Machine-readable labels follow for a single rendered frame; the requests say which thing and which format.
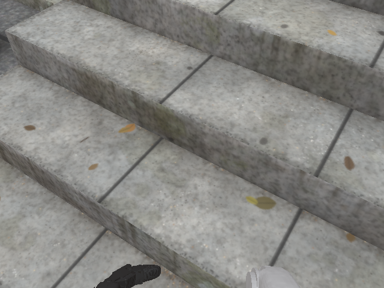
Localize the right robot thigh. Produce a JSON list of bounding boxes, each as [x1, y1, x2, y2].
[[246, 266, 300, 288]]

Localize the robot left hand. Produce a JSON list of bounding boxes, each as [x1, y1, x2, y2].
[[94, 264, 161, 288]]

